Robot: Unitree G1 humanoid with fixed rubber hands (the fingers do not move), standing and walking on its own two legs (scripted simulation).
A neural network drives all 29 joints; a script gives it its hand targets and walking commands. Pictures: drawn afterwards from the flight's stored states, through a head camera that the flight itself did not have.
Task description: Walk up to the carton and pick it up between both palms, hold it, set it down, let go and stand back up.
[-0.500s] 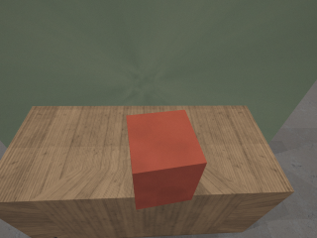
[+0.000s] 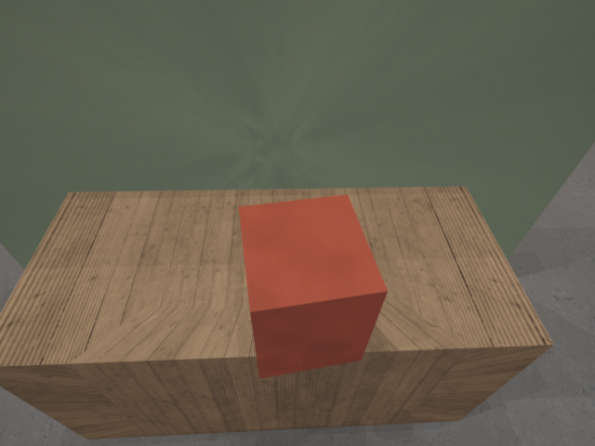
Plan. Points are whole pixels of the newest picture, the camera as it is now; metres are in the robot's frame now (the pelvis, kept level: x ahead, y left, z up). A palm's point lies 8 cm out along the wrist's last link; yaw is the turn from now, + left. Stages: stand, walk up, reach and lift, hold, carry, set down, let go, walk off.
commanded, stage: stand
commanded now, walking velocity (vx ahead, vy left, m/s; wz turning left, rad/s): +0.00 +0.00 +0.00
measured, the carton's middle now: (303, 287) +0.41 -0.01 -0.10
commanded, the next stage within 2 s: none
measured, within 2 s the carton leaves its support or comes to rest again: neither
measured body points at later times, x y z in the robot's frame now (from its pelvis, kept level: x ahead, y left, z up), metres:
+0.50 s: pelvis +0.00 +0.00 +0.00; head +0.00 +0.00 +0.45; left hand +0.09 +0.29 -0.13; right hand +0.08 -0.30 -0.13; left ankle -0.01 +0.11 -0.74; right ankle +0.03 -0.12 -0.74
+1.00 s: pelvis +0.01 +0.00 +0.00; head +0.01 +0.00 +0.45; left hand +0.10 +0.29 -0.13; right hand +0.08 -0.30 -0.13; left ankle -0.01 +0.11 -0.74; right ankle +0.03 -0.12 -0.74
